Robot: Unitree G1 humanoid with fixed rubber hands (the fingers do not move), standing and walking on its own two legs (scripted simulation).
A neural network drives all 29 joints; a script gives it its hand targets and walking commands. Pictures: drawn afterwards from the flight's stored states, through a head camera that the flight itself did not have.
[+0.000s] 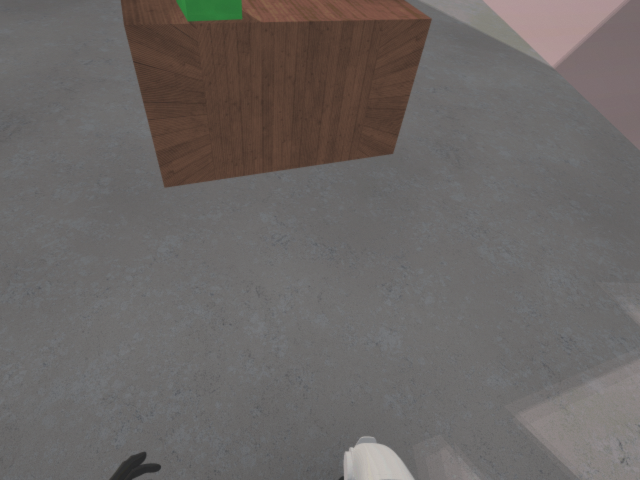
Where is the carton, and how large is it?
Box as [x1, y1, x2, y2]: [176, 0, 241, 20]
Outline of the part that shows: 176,0 187,20 241,18 241,0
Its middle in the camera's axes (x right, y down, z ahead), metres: -0.42 -0.96 +1.39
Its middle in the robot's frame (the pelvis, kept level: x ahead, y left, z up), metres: +1.75 +0.22 +0.06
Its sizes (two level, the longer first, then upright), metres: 0.210 0.200 0.250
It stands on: a pedestal, 0.71 m high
